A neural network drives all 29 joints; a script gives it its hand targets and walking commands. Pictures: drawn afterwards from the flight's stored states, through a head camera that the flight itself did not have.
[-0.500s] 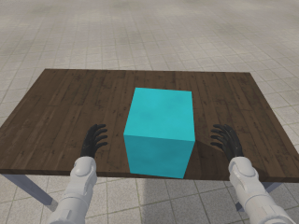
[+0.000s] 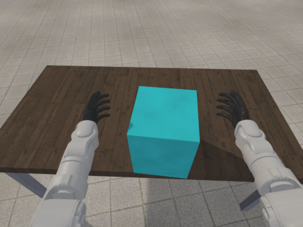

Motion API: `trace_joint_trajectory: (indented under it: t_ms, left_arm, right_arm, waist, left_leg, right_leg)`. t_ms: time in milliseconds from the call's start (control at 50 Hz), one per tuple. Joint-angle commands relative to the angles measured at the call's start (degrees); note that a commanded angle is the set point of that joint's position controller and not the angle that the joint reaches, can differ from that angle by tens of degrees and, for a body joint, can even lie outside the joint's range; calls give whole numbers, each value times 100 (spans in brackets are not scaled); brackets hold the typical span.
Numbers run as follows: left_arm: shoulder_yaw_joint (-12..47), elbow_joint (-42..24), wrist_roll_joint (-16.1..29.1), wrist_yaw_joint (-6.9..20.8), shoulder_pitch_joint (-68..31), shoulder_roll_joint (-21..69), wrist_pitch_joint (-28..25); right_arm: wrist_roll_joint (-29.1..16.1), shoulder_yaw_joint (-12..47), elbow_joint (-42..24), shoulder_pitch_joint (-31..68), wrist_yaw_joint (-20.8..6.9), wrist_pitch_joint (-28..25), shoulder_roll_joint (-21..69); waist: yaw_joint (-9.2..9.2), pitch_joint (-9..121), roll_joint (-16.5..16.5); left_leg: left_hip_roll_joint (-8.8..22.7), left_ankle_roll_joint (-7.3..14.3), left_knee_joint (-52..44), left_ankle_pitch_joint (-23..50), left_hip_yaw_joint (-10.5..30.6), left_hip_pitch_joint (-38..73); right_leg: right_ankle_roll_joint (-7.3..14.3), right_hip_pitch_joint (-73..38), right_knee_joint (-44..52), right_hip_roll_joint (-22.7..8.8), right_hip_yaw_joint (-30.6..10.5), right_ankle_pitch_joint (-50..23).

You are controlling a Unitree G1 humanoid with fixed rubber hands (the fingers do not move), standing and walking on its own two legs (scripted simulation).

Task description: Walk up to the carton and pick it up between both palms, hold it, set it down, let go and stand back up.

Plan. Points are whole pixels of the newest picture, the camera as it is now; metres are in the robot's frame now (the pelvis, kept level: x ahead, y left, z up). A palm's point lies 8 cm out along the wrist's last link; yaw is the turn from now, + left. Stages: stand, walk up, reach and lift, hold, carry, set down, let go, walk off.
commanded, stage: reach and lift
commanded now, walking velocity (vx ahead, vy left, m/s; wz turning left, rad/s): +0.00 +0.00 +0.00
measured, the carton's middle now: (163, 133) +0.45 +0.01 -0.07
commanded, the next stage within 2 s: none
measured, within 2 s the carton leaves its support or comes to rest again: neither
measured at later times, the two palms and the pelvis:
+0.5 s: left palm (89, 90) +0.42 +0.22 +0.15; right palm (239, 87) +0.45 -0.19 +0.15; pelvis +0.00 +0.00 +0.00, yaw +1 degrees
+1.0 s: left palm (95, 114) +0.41 +0.22 +0.05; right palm (225, 109) +0.45 -0.17 +0.07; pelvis +0.00 -0.01 -0.01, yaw +2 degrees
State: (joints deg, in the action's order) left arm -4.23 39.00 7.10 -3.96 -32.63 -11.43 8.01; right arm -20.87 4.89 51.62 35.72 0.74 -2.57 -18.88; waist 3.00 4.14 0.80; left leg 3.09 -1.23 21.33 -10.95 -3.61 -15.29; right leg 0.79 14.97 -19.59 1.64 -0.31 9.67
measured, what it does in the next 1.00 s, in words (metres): stands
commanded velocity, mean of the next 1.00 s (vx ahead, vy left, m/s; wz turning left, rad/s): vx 0.00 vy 0.00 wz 0.00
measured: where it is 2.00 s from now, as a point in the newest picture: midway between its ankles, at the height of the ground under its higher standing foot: outside the picture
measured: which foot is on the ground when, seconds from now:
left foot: down 0.00-1.00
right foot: down 0.00-1.00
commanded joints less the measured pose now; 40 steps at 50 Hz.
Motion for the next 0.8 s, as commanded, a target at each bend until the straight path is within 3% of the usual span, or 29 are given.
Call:
trace_joint_trajectory:
  t_ms: [0, 300, 540, 660, 780]
  left_arm:
    - [-141, -1030, 35, -17, -2504, -733, -108]
    - [-76, -459, 291, -101, -3984, -1134, 474]
    - [88, 490, 569, -158, -5067, -1414, 496]
    - [146, 1429, 514, -58, -4966, -1362, -7]
    - [196, 2386, 330, 81, -4555, -1131, -1193]
  right_arm:
    - [-52, -259, -859, 2728, 31, -116, -968]
    - [-256, -246, -352, 4212, 161, 539, -1207]
    - [-351, -207, 245, 5206, 213, 857, -1264]
    - [-340, -36, 849, 5097, 196, 667, -1083]
    - [-270, 147, 1428, 4554, 113, -108, -824]
  waist:
    - [7, 2625, 16]
    - [-13, 3306, -15]
    - [-36, 3689, -9]
    - [-21, 3494, 59]
    - [-27, 3378, 58]
  left_leg:
    - [-279, -29, 192, 2081, 39, 1256]
    - [-259, -80, 358, 2231, 127, 1130]
    - [-248, -133, 453, 2219, 190, 855]
    - [-245, -131, 432, 2213, 174, 475]
    - [-238, -149, 530, 2286, 160, -47]
  right_leg:
    - [-232, -554, 60, 160, 38, -1856]
    - [-299, -440, -30, 169, 120, -2271]
    - [-322, -386, -147, 143, 149, -2570]
    - [-328, -518, -228, 83, 105, -2588]
    - [-273, -447, -372, 3, 66, -2465]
